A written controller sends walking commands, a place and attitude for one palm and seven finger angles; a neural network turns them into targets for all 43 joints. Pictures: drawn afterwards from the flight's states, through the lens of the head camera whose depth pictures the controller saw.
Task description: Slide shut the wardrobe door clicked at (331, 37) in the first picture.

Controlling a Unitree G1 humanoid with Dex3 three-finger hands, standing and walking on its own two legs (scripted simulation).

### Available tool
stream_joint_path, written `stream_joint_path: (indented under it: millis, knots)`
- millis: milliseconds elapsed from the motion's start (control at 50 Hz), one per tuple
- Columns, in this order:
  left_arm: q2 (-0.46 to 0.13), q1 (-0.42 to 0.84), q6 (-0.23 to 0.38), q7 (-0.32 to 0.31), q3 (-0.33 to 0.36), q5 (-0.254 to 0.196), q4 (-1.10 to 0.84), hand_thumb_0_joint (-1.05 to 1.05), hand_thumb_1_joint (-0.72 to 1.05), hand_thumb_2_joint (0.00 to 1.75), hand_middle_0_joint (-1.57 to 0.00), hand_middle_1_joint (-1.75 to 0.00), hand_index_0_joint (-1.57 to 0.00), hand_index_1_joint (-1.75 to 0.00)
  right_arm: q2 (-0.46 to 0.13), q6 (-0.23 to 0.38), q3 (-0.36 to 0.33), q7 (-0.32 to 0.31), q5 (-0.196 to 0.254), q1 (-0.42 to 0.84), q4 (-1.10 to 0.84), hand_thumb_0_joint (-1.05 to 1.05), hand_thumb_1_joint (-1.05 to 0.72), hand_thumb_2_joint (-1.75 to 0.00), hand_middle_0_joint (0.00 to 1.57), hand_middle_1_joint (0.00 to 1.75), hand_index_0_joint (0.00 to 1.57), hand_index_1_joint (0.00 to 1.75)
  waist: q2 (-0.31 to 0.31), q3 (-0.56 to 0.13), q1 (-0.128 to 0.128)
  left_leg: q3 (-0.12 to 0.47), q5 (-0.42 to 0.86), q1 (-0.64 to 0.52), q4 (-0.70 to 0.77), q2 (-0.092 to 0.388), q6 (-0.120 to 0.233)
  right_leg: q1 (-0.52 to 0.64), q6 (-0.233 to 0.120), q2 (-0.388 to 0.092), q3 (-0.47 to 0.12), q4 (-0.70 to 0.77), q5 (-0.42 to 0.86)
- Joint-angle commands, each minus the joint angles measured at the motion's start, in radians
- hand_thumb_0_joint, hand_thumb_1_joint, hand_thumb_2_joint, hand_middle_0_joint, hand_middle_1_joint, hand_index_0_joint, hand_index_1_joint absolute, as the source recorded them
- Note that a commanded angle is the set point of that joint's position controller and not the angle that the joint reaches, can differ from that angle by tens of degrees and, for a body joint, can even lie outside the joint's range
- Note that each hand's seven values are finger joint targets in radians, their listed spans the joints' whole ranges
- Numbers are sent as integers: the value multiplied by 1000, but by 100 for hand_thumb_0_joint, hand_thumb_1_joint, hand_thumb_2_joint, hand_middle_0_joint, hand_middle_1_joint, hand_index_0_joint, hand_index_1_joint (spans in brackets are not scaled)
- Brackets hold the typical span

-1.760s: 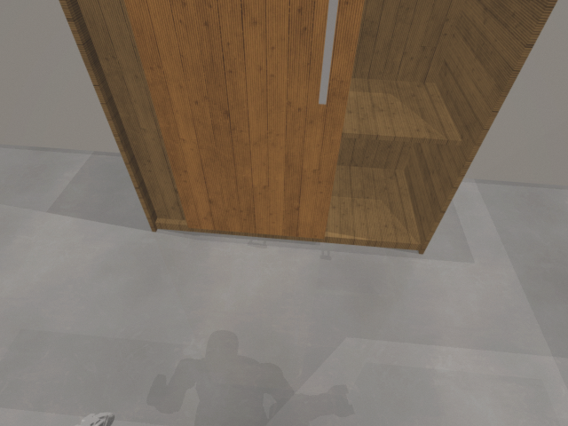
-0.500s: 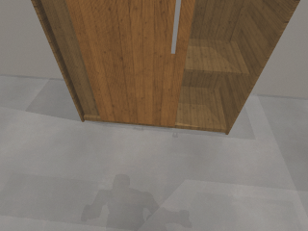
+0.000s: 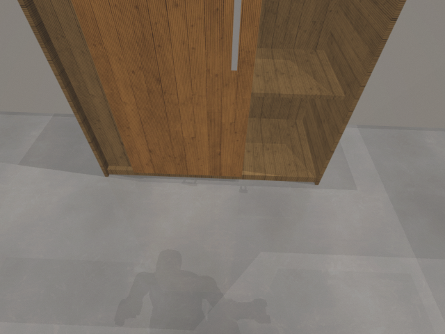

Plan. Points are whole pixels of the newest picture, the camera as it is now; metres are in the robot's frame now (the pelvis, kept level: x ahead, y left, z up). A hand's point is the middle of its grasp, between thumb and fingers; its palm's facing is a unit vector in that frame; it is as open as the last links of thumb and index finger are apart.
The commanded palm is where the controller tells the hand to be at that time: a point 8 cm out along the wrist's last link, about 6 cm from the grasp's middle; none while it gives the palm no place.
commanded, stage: walk to a spot facing it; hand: left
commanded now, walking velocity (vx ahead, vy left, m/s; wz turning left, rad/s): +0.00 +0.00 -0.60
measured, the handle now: (236, 27) +0.99 +0.03 +0.11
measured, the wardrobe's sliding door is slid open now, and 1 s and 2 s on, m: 0.43 0.43 0.43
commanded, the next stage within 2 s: turn to face it in 1.22 s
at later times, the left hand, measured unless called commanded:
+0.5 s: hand out of the picture +0.05 +0.16 -0.15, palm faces -0.19 -0.96 -0.23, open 7.4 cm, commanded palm none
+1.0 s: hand (179, 228) +0.39 +0.15 -0.17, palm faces -0.50 -0.84 -0.21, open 7.4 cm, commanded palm none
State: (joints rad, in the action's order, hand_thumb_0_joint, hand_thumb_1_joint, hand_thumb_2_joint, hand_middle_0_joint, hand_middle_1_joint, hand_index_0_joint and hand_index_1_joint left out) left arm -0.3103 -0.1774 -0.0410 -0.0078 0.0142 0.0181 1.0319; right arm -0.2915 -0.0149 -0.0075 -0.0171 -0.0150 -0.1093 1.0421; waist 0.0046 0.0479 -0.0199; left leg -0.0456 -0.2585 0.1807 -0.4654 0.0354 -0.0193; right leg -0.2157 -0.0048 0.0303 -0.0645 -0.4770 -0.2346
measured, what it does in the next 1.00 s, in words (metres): walks ahead, turning right: left foot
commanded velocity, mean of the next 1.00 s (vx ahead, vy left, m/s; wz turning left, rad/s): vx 0.17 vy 0.00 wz -0.59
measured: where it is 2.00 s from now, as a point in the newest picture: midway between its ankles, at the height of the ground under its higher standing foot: (245, 332)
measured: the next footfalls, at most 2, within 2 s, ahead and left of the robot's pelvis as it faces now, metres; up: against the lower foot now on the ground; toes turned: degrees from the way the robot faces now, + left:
left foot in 0.72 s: +0.25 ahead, +0.07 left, +0.00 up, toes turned -20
right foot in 1.26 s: +0.25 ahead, -0.17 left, +0.00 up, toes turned -50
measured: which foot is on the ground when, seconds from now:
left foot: down 0.00-0.22, up 0.24-0.70, down 0.72-1.00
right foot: down 0.00-0.72, up 0.74-1.00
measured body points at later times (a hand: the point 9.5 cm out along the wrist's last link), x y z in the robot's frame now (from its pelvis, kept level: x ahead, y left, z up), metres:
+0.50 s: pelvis +0.04 -0.03 +0.01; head +0.05 -0.05 +0.46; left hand +0.06 +0.21 -0.13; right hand +0.07 -0.31 -0.13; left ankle +0.11 +0.12 -0.66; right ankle -0.01 -0.11 -0.74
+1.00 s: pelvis +0.21 +0.01 +0.00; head +0.25 +0.03 +0.45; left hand +0.42 +0.19 -0.15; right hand +0.10 -0.22 -0.12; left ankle +0.22 +0.09 -0.74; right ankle +0.14 -0.13 -0.64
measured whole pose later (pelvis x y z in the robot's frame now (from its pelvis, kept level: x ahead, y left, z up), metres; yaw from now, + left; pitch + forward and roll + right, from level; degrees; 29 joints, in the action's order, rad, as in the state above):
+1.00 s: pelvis +0.21 +0.01 +0.00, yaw -34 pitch +0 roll -3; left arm -0.28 -0.20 -0.04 0.02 0.11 0.04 0.92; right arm -0.17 0.04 -0.02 -0.04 -0.02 -0.28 0.97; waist 0.05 0.06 -0.01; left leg -0.25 -0.31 0.14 -0.46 0.09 0.04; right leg -0.58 0.05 -0.04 0.04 -1.16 -0.29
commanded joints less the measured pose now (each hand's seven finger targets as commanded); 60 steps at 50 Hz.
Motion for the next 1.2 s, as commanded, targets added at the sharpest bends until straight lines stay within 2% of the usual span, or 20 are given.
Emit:
stream_joint_path:
  millis: [0,100,140,180,200,220,240,260,320,400,580,620,660,680,700,720,780,860,1100,1180]
  knots:
    - [-133,3,1,5,41,0,-107,0,90,90,-20,-30,-20,-30,-155,4,-57,-16,1,-48,-89,0,-90,-90,20,30,20,30,-22,-50,30,71,78,-36,24,138,40,-129,-21,-91,-108,-35,207]
    - [-66,-39,-10,20,56,-1,-154,0,90,90,-20,-30,-20,-30,-172,17,-79,-13,-1,-18,-137,0,-90,-90,20,30,20,30,-229,-65,10,173,167,2,154,358,193,-196,29,-37,44,-481,-280]
    - [-52,-69,-7,34,64,1,-162,0,90,90,-20,-30,-20,-30,-171,20,-82,-10,-6,15,-153,0,-90,-90,20,30,20,30,-180,-83,-17,126,-14,49,126,365,173,-123,18,-87,38,-399,-301]
    - [-40,-218,9,42,71,6,-118,0,90,90,-20,-30,-20,-30,-157,9,-83,-1,-9,56,-157,0,-90,-90,20,30,20,30,-71,-90,-98,8,-234,204,-112,266,75,121,11,-48,92,-134,-155]
    - [-119,-295,27,30,84,19,-97,0,90,90,-20,-30,-20,-30,-80,-2,-69,8,1,37,-173,0,-90,-90,20,30,20,30,247,-51,-120,-119,-373,388,-459,104,-9,181,-40,-181,-194,141,-316]
    - [-211,-314,40,10,92,14,-102,0,90,90,-20,-30,-20,-30,-27,7,-53,14,-4,71,-229,0,-90,-90,20,30,20,30,454,36,-113,-64,-420,627,-717,-10,-40,131,-145,-387,-655,331,-317]
    - [-184,-310,45,-6,95,4,-117,0,90,90,-20,-30,-20,-30,-74,15,-62,18,-8,113,-245,0,-90,-90,20,30,20,30,278,77,-107,64,-299,610,-737,44,-21,77,-189,-397,-636,372,-366]
    - [-160,-249,53,-5,95,4,-133,0,90,90,-20,-30,-20,-30,-73,24,-68,25,-4,91,-237,0,-90,-90,20,30,20,30,170,67,-62,67,-205,596,-724,76,-15,83,-208,-360,-579,355,-421]
    - [-88,-172,80,1,76,4,-144,0,90,90,-20,-30,-20,-30,-60,35,-75,32,-12,36,-192,0,-90,-90,20,30,20,30,56,37,-12,59,-68,468,-667,84,-31,-4,-190,-273,-429,299,-281]
    - [-80,-222,94,9,77,1,-118,0,90,90,-20,-30,-20,-30,-17,32,-74,35,-10,0,-189,0,-90,-90,20,30,20,30,73,9,-2,31,32,456,-590,69,-49,36,-170,-213,-312,287,-139]
    - [-67,-304,92,-5,80,13,-85,0,90,90,-20,-30,-20,-30,10,60,-61,29,0,121,-260,0,-90,-90,20,30,20,30,141,-8,-59,15,-58,426,-306,26,-46,181,-190,-224,-357,195,179]
    - [-74,-277,87,-7,85,14,-91,0,90,90,-20,-30,-20,-30,11,69,-61,25,7,94,-259,0,-90,-90,20,30,20,30,146,-9,-44,12,-90,292,-200,5,-33,112,-178,-220,-367,145,241]
    - [-81,-195,83,-5,92,6,-111,0,90,90,-20,-30,-20,-30,-13,78,-66,12,8,-65,-210,0,-90,-90,20,30,20,30,129,-35,42,7,22,4,-10,-11,-23,-46,-127,-149,-305,21,239]
    - [-46,-192,82,-1,89,-3,-121,0,90,90,-20,-30,-20,-30,-74,83,-78,-6,7,-202,-164,0,-90,-90,20,30,20,30,22,-114,91,61,50,-268,57,63,-1,-183,-85,-63,-234,-151,217]
    - [11,-218,79,13,83,-19,-135,0,90,90,-20,-30,-20,-30,-198,88,-104,-12,-7,-327,-134,0,-90,-90,20,30,20,30,-285,-215,121,433,98,-464,112,395,96,-402,-15,77,-68,-468,-238]
    - [9,-205,81,12,79,-10,-145,0,90,90,-20,-30,-20,-30,-216,71,-98,-11,2,-355,-139,0,-90,-90,20,30,20,30,-271,-188,111,522,111,-370,165,509,161,-442,8,27,-19,-655,-368]
    - [5,-148,54,29,95,15,-131,0,90,90,-20,-30,-20,-30,-57,70,-53,-11,-5,-163,-177,0,-90,-90,20,30,20,30,-157,46,30,287,94,11,235,378,136,-407,29,-75,22,-788,-216]
    - [47,-171,17,43,85,7,-127,0,90,90,-20,-30,-20,-30,-20,80,-42,-23,-3,-171,-151,0,-90,-90,20,30,20,30,-175,-29,-9,-13,550,-44,146,283,116,-367,49,-87,68,-766,-106]
    - [62,131,-8,45,62,12,-219,0,90,90,-20,-30,-20,-30,-48,50,-61,-22,-13,-291,-87,0,-90,-90,20,30,20,30,-174,16,65,-164,755,-202,61,307,130,-375,36,-82,172,-377,-41]
    - [29,84,10,35,67,10,-224,0,90,90,-20,-30,-20,-30,-91,41,-79,-15,-9,-280,-91,0,-90,-90,20,30,20,30,-150,-42,28,-206,927,-225,-87,341,109,-218,-8,-38,201,-232,-98]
